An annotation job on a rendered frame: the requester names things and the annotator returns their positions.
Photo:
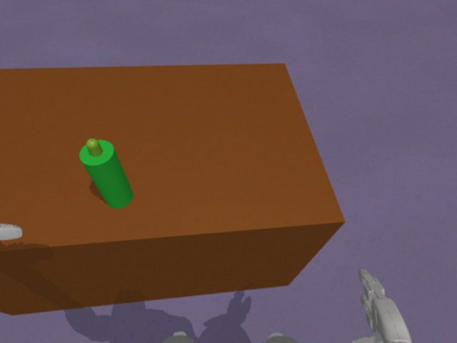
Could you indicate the left robot hand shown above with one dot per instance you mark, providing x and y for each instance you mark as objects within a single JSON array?
[{"x": 10, "y": 231}]

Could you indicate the right robot hand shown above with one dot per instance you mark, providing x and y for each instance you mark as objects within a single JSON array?
[{"x": 382, "y": 314}]

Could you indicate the bottle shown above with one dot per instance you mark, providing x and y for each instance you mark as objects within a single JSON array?
[{"x": 101, "y": 162}]

